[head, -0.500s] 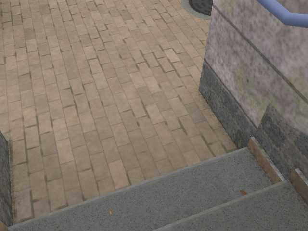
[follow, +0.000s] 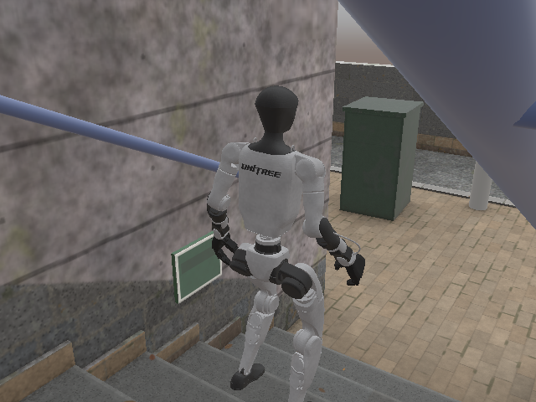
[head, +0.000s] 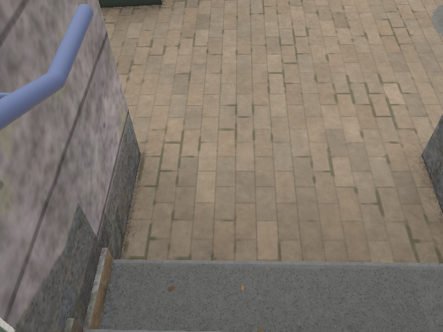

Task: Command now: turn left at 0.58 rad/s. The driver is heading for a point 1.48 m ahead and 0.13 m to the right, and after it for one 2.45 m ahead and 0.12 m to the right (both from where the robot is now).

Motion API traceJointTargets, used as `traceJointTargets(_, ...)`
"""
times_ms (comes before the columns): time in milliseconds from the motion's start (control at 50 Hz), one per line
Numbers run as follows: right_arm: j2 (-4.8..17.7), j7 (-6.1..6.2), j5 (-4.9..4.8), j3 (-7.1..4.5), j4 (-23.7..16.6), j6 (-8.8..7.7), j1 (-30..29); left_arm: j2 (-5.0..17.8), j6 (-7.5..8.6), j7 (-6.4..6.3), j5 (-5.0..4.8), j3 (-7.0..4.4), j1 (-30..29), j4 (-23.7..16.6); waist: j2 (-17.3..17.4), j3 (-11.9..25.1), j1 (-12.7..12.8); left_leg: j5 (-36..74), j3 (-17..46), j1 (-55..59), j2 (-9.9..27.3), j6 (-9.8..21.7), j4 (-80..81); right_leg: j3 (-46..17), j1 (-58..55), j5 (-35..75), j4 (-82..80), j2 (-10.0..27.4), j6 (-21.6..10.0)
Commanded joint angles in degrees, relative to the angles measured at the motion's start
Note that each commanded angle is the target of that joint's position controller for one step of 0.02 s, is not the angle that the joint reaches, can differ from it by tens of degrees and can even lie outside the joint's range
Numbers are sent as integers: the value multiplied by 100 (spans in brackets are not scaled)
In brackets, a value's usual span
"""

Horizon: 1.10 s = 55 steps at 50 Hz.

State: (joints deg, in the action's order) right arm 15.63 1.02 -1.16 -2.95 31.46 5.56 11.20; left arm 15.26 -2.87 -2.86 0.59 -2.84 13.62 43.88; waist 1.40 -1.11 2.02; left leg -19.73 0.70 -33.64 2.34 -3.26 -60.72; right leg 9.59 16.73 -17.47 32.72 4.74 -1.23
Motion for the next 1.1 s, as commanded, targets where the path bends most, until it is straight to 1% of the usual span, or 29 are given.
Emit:
traceJointTargets(20, 194, -80, -143, -22, -575, -78, -350, 1064, -31, 7, -84, -265, -143, -416, -1243, 430, 75, -328, -508, 524, -182, 248, 763, -951, -92, 1004, -728, 1429, -1074)
traceJointTargets(80, 330, -108, -132, -159, -325, -55, 384, 894, -60, 39, -197, -225, -271, -380, -991, 610, -290, 83, -653, 1964, -482, 691, 2571, -670, 296, 604, 273, 1363, -641)
traceJointTargets(100, 672, -69, -80, -274, -159, -71, 778, 541, -114, 79, -119, -138, -176, -446, -6, 613, -360, 1018, 120, 2869, -287, 913, 3219, -72, 1174, 161, 2044, 863, -212)
traceJointTargets(120, 1508, -43, -20, -392, -443, -197, 737, 221, -26, 95, 217, -51, -244, -763, 1575, 512, -23, 4564, 3155, 3778, 1486, 1527, 3043, -327, 3471, -2405, 4476, 33, 356)
traceJointTargets(140, 1379, -170, 186, -353, -275, -325, 949, 696, 150, 106, -20, -174, -568, -966, 1180, 1378, -589, 3809, 3904, 3428, 2097, 2391, 3852, -1710, 3332, -2144, 4682, -283, 576)
traceJointTargets(160, 1211, -240, 307, -318, -229, -426, 686, 944, 141, 10, -176, -307, -1002, -1138, 898, 551, -472, 2900, 3645, 2989, 1774, 2601, 3892, -1768, 3687, -1894, 4870, -421, 620)
traceJointTargets(180, 919, -173, 150, -233, -84, -405, 423, 1024, 118, -88, -81, -373, -925, -1098, 731, 190, -340, 2303, 3126, 2848, 1486, 2388, 3763, -1801, 3929, -1487, 4843, -352, 612)
traceJointTargets(220, 563, -7, 54, -99, -45, -394, -165, 812, -56, -174, 127, -311, -423, -838, 199, 277, -56, 2582, 2228, 2148, 1145, 1985, 3524, -1737, 3198, -512, 4734, -225, 740)
traceJointTargets(260, 167, 17, 167, 74, 229, -402, -196, 490, -114, -133, 33, -235, -19, -760, 249, 648, 62, 3194, 1817, 1854, 870, 1829, 3204, -1644, 2528, 186, 4902, -242, 789)
traceJointTargets(320, 57, 98, 251, 180, 591, -424, -30, 159, -77, -39, 45, -103, -48, -902, 71, 833, 84, 3953, 1680, 1959, 901, 1849, 3172, -1681, 2137, 346, 4564, -301, 770)
traceJointTargets(380, 75, 195, 161, 164, 843, -357, 134, 8, -11, 48, 136, -25, -275, -1096, 488, 705, 21, 4132, 1463, 2348, 681, 1583, 3001, -1582, 2102, 487, 3516, -225, 751)
traceJointTargets(440, 298, 205, 266, 99, 931, -320, 141, -78, -37, 131, 55, 38, -361, -1204, 784, 728, 6, 4240, 1446, 2138, 671, 1399, 3049, -1358, 1238, -110, 2662, -290, 765)
traceJointTargets(480, 222, 197, 212, 108, 987, -270, 115, -58, -31, 161, 12, 36, -352, -1143, 810, 532, -36, 3494, 1587, 1948, 670, 1357, 3278, -1253, 809, -486, 1955, -349, 719)
traceJointTargets(560, -168, -14, 240, 246, 1222, -394, -16, -68, 34, 244, -33, 49, 164, -637, 510, 129, 69, 2268, 1451, 1545, 471, 990, 3561, -1446, -706, 992, -397, -218, 405)
traceJointTargets(600, 140, -80, 245, 132, 1144, -488, 169, 493, 64, 157, -13, -59, 193, -624, -230, 226, -368, 1689, 1206, 1725, 74, 729, 3285, -1796, -609, 2066, -200, -56, 90)
traceJointTargets(640, 525, -48, 174, -15, 1051, -505, -139, 301, 60, 108, -45, -60, -50, -780, -240, 320, -240, 1353, 813, 2075, 53, 750, 3082, -1958, 59, 1560, -271, -253, -81)
traceJointTargets(660, 389, -34, 123, -20, 949, -452, -212, 253, 92, 64, -84, -62, 28, -805, -240, 341, -263, 1026, 724, 2171, 55, 714, 3074, -1945, 205, 1346, -282, -333, -80)
traceJointTargets(680, 313, -11, 121, -34, 933, -384, -188, 289, 113, 52, -148, -89, 89, -835, -82, 333, -309, 844, 707, 2229, 100, 747, 3100, -1913, 414, 1265, -157, -398, -60)
traceJointTargets(720, 220, 89, 175, -24, 803, -331, -144, 343, 54, 43, -85, -120, -115, -1066, 132, 369, -407, 611, 800, 2227, 303, 952, 3241, -1902, 653, 1189, 154, -568, -19)
traceJointTargets(760, 473, 231, 197, -133, 863, -366, 232, 285, -40, 2, -124, -120, -139, -1238, 455, 403, -449, 624, 1227, 2317, 864, 1249, 3566, -1738, 1079, 904, 836, -681, 62)
traceJointTargets(820, 566, 198, 260, -84, 590, -417, -282, 213, -187, 92, -42, -122, -105, -1409, 799, 619, -235, 2040, 1583, 2032, 1758, 1912, 3535, -1366, 1284, -1475, 2134, -676, 25)
traceJointTargets(880, 671, 192, -57, -189, 523, -313, -723, 104, -168, 154, -246, -128, 451, -1110, 625, 629, 52, 1397, 491, 1285, 1226, 1227, 2809, -928, 117, -53, 983, -751, -258)
traceJointTargets(900, 572, 201, -51, -186, 543, -287, -560, 216, -173, 167, -221, -191, 687, -1009, 251, 503, 92, 627, 66, 774, 863, 915, 2050, -1211, -412, 365, 368, -857, -433)
traceJointTargets(920, 337, 206, 96, -146, 414, -271, -406, 947, -107, 163, -238, -381, 917, -1132, -1373, 350, 25, -1105, -614, -727, 27, 271, -140, -3506, -1308, 1833, -701, 265, -999)
traceJointTargets(940, 239, 231, 176, -105, 64, -353, -758, 1169, 19, 258, -139, -325, 920, -1339, -2076, 575, 8, -2245, 398, -1578, -553, 131, -936, -5515, -1477, 2293, -1330, 1110, -1794)
traceJointTargets(960, 616, 353, 134, -228, 146, -466, -997, 1123, 177, 265, -16, -313, 855, -1397, -1608, 232, 220, -1966, 890, -1955, -524, 99, -1630, -5508, -1310, 1467, -1423, 1189, -1985)
traceJointTargets(1000, 811, 420, 245, -364, 378, -417, -736, 1052, 190, 149, -154, -278, 324, -1457, -794, 46, -79, -868, 889, -2153, -339, 75, -1940, -4453, -1094, 1176, -1070, 797, -1476)
traceJointTargets(1020, 844, 426, 252, -387, 447, -350, -637, 1015, 163, 108, -208, -246, 190, -1523, -742, 178, -132, -471, 889, -1956, -278, 28, -1991, -4203, -906, 1382, -982, 663, -1337)
traceJointTargets(1100, 392, 234, 251, -270, 448, -278, -310, 591, 73, 50, -308, -58, 119, -1433, -373, 662, -276, 737, 560, -1284, -172, -54, -1935, -3675, -503, 860, -989, 89, -1232)
